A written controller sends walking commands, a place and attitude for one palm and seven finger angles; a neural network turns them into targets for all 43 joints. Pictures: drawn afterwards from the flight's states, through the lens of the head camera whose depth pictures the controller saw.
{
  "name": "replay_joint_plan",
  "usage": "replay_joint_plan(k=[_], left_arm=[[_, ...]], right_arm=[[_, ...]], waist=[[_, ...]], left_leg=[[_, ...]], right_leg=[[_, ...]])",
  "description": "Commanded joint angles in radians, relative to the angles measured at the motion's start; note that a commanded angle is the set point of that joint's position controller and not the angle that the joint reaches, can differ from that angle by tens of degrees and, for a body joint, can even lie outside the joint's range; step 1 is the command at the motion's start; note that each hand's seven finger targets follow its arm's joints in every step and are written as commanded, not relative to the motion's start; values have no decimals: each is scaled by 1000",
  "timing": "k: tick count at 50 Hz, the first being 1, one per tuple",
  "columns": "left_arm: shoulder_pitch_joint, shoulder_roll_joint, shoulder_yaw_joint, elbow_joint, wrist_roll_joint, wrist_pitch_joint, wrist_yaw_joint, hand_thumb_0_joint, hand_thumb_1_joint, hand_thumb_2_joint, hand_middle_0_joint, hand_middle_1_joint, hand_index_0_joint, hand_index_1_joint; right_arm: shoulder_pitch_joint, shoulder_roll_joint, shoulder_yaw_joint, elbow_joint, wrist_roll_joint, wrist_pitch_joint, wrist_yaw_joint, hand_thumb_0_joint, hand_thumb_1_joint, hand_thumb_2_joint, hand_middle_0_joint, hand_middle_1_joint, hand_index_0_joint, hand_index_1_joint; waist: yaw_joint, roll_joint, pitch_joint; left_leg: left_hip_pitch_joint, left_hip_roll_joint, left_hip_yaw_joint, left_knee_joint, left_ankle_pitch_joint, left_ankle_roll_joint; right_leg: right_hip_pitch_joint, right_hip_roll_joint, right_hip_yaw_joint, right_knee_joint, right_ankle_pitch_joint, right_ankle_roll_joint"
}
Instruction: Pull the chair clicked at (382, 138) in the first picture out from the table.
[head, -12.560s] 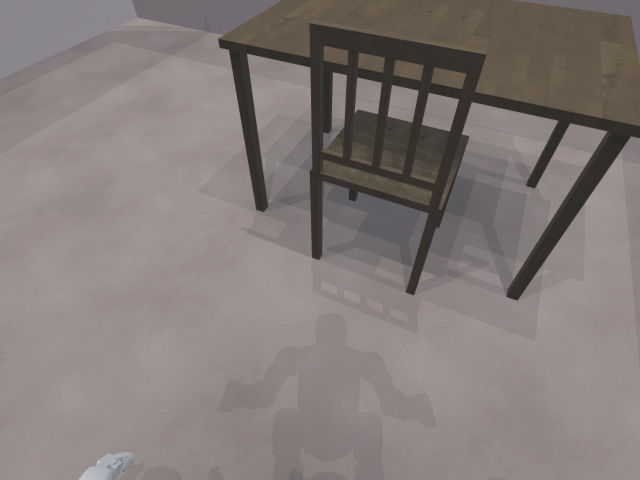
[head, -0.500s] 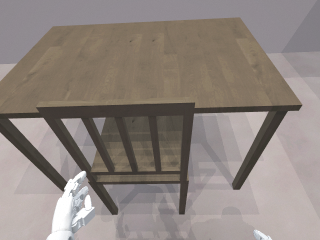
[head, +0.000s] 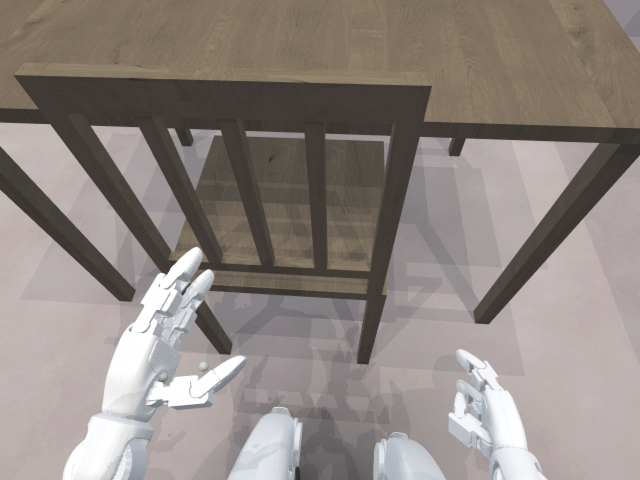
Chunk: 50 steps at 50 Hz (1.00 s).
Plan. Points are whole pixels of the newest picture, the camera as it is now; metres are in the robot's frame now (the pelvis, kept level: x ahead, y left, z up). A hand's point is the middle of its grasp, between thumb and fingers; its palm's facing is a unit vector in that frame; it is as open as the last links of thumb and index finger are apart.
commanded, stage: raise the hand toward the chair's back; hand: left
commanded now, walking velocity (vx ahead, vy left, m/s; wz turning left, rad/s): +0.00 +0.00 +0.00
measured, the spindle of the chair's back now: (253, 204) +0.47 +0.14 +0.04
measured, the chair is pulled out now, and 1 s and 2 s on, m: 0.00 0.00 0.00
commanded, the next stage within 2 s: aim the fingers beside a spindle in 1.40 s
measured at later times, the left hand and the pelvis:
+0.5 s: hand (157, 344) +0.25 +0.20 +0.07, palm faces +0.02 -1.00 -0.03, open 15.7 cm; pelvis +0.02 +0.02 +0.03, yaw -1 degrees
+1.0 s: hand (126, 315) +0.27 +0.24 +0.07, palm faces -0.01 -1.00 -0.06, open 16.9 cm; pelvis +0.02 +0.04 +0.03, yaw -1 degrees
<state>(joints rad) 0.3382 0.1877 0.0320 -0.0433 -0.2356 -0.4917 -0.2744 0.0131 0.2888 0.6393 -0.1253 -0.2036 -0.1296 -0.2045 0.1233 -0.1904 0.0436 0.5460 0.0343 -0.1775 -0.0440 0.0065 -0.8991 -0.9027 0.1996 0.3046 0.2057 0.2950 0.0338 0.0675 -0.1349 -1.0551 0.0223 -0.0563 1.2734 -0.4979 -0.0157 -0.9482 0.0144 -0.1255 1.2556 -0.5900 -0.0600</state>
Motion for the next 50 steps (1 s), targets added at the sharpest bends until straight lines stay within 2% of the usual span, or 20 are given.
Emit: replay_joint_plan(k=[1,2,3,6,8,11,12,13,16,19,22,25,29,33,35,37,41,45,48,50], left_arm=[[116,169,187,-148,-49,213,1,0,60,540,-116,-168,-116,-168],[154,191,260,-152,-56,221,57,0,37,530,-114,-164,-114,-164],[124,143,237,-260,-70,194,104,0,13,520,-111,-161,-111,-161],[106,115,232,-315,-41,66,222,0,-57,490,-104,-150,-104,-150],[74,117,188,-302,7,-25,235,0,-103,470,-100,-142,-100,-142],[56,61,76,-160,32,-110,158,0,-173,440,-93,-131,-93,-131],[73,33,39,-94,26,-101,118,0,-197,430,-90,-128,-90,-128],[84,42,43,-59,10,-88,79,0,-220,420,-88,-124,-88,-124],[85,132,110,-97,-35,-24,3,0,-290,390,-81,-113,-81,-113],[69,223,243,-233,-59,1,42,0,-360,360,-74,-102,-74,-102],[49,217,286,-300,-63,-32,134,0,-430,330,-67,-91,-67,-91],[28,128,206,-187,-41,-50,161,0,-500,300,-60,-80,-60,-80],[2,89,92,-12,-9,13,60,0,-500,300,-60,-80,-60,-80],[-65,193,165,-99,-31,67,-9,0,-500,300,-60,-80,-60,-80],[-91,238,234,-201,-53,54,9,0,-500,300,-60,-80,-60,-80],[-99,285,311,-245,-65,20,58,0,-500,300,-60,-80,-60,-80],[-108,200,262,-152,-58,-30,94,0,-500,300,-60,-80,-60,-80],[-109,169,190,26,-43,38,11,0,-500,300,-60,-80,-60,-80],[-89,183,193,11,-67,98,-52,0,-500,300,-60,-80,-60,-80],[-104,230,243,-78,-82,100,-46,0,-500,300,-60,-80,-60,-80]], right_arm=[[-43,-156,-91,-225,22,-12,-44,0,-900,-900,200,300,200,300],[-60,-139,-95,-213,17,-1,-46,0,-900,-900,200,300,200,300],[-32,-120,-89,-221,12,-1,-43,0,-900,-900,200,300,200,300],[15,-94,-100,-160,-4,-14,-31,0,-900,-900,200,300,200,300],[26,-105,-103,-128,-21,-26,-23,0,-900,-900,200,300,200,300],[29,-141,-104,-91,-25,-54,-7,0,-900,-900,200,300,200,300],[32,-150,-105,-91,-19,-58,-8,0,-900,-900,200,300,200,300],[38,-164,-108,-96,-10,-62,-11,0,-900,-900,200,300,200,300],[45,-189,-116,-132,10,-69,-32,0,-900,-900,200,300,200,300],[39,-171,-119,-147,7,-64,-43,0,-900,-900,200,300,200,300],[39,-146,-115,-129,-5,-60,-41,0,-900,-900,200,300,200,300],[33,-150,-105,-116,-15,-52,-21,0,-900,-900,200,300,200,300],[47,-192,-95,-136,-4,-33,-14,0,-900,-900,200,300,200,300],[58,-206,-91,-173,7,-33,-30,0,-900,-900,200,300,200,300],[53,-193,-88,-180,1,-39,-37,0,-900,-900,200,300,200,300],[46,-177,-86,-159,-8,-44,-39,0,-900,-900,200,300,200,300],[49,-172,-80,-122,-17,-49,-23,0,-900,-900,200,300,200,300],[62,-209,-84,-122,-3,-38,-18,0,-900,-900,200,300,200,300],[68,-219,-88,-152,13,-43,-26,0,-900,-900,200,300,200,300],[66,-216,-93,-159,12,-50,-32,0,-900,-900,200,300,200,300]], waist=[[9,-173,-301],[36,-166,-304],[33,-131,-335],[18,-98,-284],[-20,-75,-239],[-84,-38,-154],[-103,-71,-120],[-100,-84,-122],[-65,-64,-221],[-16,-6,-341],[-7,14,-321],[-51,8,-203],[-92,-43,-107],[-65,-8,-221],[-41,29,-287],[-22,38,-295],[-50,57,-218],[-77,0,-152],[-62,-27,-221],[-45,-16,-279]], left_leg=[[177,-44,41,-214,121,54],[192,-37,38,-222,149,48],[226,-30,36,-233,200,48],[277,-11,33,-255,292,41],[264,-3,30,-240,295,44],[235,-3,20,-203,219,43],[209,-3,17,-199,186,46],[190,-6,18,-200,148,45],[236,-13,26,-233,139,50],[331,-13,30,-271,243,51],[386,-7,18,-294,324,43],[364,-2,5,-287,287,35],[297,0,-4,-297,148,39],[373,-6,-8,-330,179,45],[435,-4,-9,-338,245,42],[454,-1,-17,-338,300,35],[448,7,-30,-335,295,20],[376,5,-32,-353,171,26],[396,-3,-20,-367,194,38],[435,-4,-17,-369,253,39]], right_leg=[[353,-52,221,-389,88,66],[365,-42,200,-372,132,61],[383,-39,180,-348,228,57],[318,-16,118,-294,378,44],[226,-9,101,-269,353,42],[108,-14,102,-263,266,40],[97,-17,114,-283,233,44],[109,-23,132,-306,186,46],[196,-32,161,-356,148,48],[284,-24,124,-329,275,41],[270,-7,76,-303,345,33],[170,-5,54,-294,298,35],[110,-3,56,-322,192,39],[199,-4,65,-348,217,35],[232,-3,61,-343,260,33],[233,2,51,-330,284,29],[149,3,35,-314,248,30],[131,5,37,-336,185,34],[213,3,49,-370,214,37],[253,2,52,-370,262,38]])
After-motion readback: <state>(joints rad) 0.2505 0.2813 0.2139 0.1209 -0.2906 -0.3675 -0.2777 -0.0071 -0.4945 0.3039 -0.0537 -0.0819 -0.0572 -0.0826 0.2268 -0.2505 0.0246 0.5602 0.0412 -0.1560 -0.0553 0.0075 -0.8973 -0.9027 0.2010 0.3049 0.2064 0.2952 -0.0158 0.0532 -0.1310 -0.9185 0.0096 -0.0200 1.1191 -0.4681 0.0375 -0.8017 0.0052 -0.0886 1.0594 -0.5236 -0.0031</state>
